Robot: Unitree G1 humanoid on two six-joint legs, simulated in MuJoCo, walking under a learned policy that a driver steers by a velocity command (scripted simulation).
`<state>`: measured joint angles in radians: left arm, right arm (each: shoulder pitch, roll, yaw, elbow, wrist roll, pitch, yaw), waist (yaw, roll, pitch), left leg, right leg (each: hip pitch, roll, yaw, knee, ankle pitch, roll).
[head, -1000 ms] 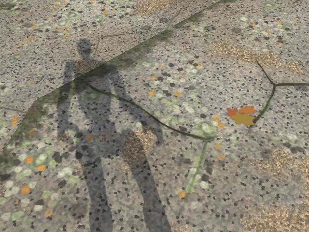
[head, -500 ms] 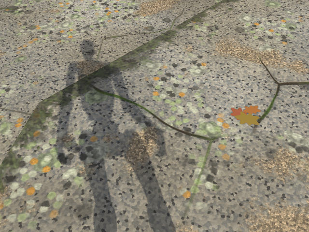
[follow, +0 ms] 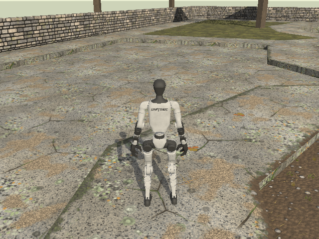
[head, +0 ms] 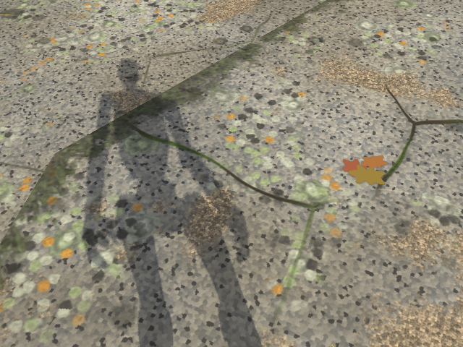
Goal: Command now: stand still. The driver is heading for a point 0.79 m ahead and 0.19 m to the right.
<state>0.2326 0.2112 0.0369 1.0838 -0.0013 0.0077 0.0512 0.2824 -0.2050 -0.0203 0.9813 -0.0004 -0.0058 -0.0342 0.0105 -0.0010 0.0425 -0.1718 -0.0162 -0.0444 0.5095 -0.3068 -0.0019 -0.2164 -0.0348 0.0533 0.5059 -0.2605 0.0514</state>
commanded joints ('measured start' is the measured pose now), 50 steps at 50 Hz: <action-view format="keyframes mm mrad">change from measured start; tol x32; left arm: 1 40 99 14 -12 0 -6 3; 19 463 252 56 65 -12 -116 -59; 50 169 58 39 -168 -33 -47 -22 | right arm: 1 47 -96 -16 -14 1 -7 -3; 35 -414 -87 -14 -214 35 -97 77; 41 175 -345 -113 -89 2 -95 47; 50 -132 -117 -49 -60 -9 -133 60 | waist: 1 0 4 15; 36 40 -98 120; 42 -148 253 -472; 50 26 88 5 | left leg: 1 -67 20 -11 -109 146 13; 15 -209 276 -384 -317 -501 211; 21 -689 55 -64 686 -128 77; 37 -362 39 73 23 277 73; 41 635 348 -402 -13 -1 273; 42 619 452 -732 -216 -118 320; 50 -78 267 -6 -410 199 183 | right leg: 1 22 13 -25 -67 135 -17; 10 -110 80 -93 41 -335 -56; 17 156 34 -54 -61 -99 -133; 20 300 -374 703 -373 -342 -335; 35 220 -204 37 -415 316 -218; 39 250 -184 15 -69 852 -168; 43 -480 24 101 870 -241 -90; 50 -365 -124 55 686 43 -112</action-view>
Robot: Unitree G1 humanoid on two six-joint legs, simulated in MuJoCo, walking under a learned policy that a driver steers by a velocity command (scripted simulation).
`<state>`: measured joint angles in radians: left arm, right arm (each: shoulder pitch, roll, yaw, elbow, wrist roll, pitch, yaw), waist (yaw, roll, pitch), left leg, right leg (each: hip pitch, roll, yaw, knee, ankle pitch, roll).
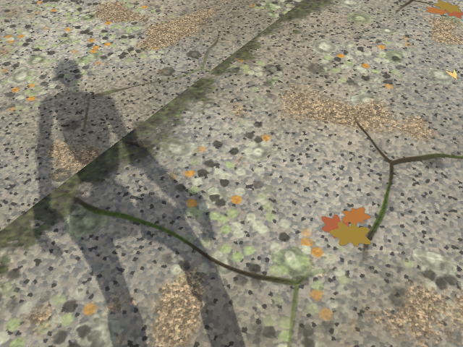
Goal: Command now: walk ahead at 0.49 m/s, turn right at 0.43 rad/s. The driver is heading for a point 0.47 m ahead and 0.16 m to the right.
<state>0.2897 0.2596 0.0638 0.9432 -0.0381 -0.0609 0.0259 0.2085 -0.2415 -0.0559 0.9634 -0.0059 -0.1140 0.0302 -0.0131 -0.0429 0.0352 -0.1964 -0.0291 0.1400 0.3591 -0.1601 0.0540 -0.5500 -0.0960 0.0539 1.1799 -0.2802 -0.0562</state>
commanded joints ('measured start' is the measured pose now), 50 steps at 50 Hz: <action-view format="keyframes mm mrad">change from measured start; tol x32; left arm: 1 75 22 16 -48 8 25 4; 13 -300 21 -2 -253 13 1 -86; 18 163 270 109 -184 6 22 -54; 50 40 65 7 -118 37 106 17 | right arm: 1 -50 -93 -17 -37 -6 -25 -10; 50 -178 -131 -3 -168 -16 86 -27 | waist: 1 48 116 27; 19 63 -227 -359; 50 48 200 -116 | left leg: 1 -45 284 -166 -269 69 134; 12 280 324 42 -187 301 102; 16 309 316 103 168 897 53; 17 205 277 121 395 850 17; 19 -478 -21 -51 1072 -404 -83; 20 -583 21 -244 1114 -384 -50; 39 -221 52 -162 108 214 -19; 42 293 322 -407 161 995 214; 50 -155 212 -348 -109 -74 121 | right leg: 1 -76 -66 64 -18 104 2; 12 -206 -14 -91 -516 266 -10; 17 358 167 -184 -613 149 -130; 20 954 -250 763 -907 -29 -368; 29 331 -33 72 -905 860 -202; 40 470 -12 119 -648 624 -77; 44 109 123 88 -153 -449 90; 50 305 76 -18 -472 -134 103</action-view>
